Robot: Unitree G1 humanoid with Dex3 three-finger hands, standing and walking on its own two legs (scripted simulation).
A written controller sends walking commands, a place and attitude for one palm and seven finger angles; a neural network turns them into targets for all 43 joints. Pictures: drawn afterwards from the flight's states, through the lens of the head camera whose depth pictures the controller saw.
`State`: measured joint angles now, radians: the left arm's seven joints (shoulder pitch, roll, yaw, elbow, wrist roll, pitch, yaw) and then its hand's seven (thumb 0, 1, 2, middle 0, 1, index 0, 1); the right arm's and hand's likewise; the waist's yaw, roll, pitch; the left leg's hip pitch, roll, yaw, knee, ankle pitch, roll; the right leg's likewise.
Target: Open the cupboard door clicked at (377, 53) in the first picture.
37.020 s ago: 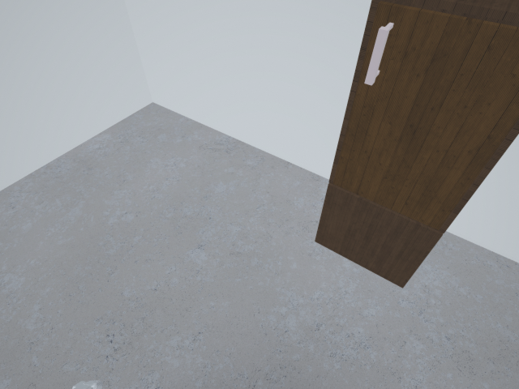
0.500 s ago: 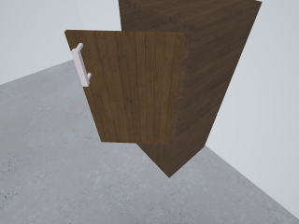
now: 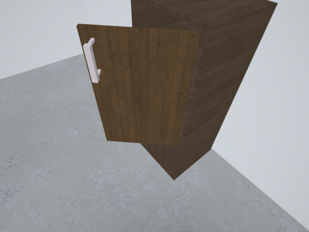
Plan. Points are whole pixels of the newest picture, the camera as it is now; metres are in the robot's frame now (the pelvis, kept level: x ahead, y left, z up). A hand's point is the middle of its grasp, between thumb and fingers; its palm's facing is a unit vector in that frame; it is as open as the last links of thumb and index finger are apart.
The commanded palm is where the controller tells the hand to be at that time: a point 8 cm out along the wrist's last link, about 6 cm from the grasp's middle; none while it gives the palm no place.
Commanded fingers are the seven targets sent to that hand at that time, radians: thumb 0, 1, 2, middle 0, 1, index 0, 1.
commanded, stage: look again from close up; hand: left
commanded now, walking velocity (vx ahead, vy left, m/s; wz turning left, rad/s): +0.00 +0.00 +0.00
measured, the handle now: (93, 61) +0.58 +0.24 +0.15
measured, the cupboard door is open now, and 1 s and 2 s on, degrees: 47 47 47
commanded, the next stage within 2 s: raise the hand with hooked fingers in 0.62 s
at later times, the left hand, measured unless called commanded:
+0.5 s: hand out of the picture -0.01 +0.17 -0.18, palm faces +0.02 -0.99 -0.14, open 7.3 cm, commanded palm none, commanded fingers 0.00 0.90 0.90 -0.20 -0.30 -0.20 -0.30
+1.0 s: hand (89, 188) +0.22 +0.18 +0.01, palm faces +0.09 -1.00 +0.00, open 7.8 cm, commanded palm +0.13 +0.24 -0.03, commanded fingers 0.00 0.55 0.75 -0.23 -0.53 -0.23 -0.53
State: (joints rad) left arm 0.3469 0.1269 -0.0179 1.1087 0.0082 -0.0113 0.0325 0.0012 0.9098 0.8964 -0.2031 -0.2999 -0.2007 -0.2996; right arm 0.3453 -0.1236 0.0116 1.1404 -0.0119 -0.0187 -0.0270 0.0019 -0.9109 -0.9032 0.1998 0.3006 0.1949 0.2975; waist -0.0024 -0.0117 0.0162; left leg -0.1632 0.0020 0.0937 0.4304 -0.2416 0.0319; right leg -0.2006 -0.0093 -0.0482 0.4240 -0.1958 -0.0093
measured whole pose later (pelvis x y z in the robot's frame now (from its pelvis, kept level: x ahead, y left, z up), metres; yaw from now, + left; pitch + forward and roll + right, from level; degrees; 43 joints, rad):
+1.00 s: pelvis +0.00 +0.01 -0.03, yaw +1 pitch +5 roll +0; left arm 0.39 0.16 0.07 0.07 -0.20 -0.34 -0.09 0.02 0.80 0.84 -0.21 -0.39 -0.20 -0.39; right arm 0.26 -0.26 -0.04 0.68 0.01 -0.31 -0.01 0.02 -0.92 -0.90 0.20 0.30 0.20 0.30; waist -0.04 0.00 -0.11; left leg -0.46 -0.02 0.08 0.75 -0.39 0.05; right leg -0.49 -0.05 -0.05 0.76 -0.36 0.00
